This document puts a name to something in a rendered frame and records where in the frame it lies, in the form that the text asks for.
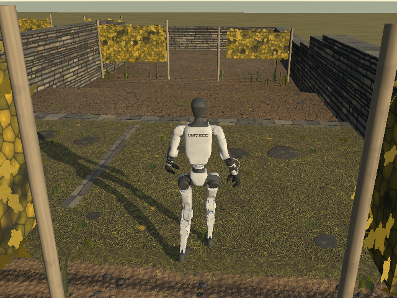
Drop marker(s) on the left robot upper arm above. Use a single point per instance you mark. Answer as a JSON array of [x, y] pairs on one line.
[[178, 131]]

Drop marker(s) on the robot left foot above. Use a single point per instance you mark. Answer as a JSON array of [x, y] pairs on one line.
[[181, 257]]

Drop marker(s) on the robot left forearm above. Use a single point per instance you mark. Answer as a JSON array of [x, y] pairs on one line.
[[169, 160]]

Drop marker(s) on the humanoid robot torso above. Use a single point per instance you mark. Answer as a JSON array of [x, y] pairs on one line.
[[198, 148]]

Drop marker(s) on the left robot hand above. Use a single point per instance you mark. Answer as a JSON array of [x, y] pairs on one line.
[[169, 170]]

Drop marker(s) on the robot right forearm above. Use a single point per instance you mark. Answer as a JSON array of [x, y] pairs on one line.
[[231, 165]]

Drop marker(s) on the right robot upper arm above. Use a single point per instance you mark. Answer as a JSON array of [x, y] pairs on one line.
[[218, 131]]

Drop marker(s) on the right robot hand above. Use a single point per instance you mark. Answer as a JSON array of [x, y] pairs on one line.
[[236, 178]]

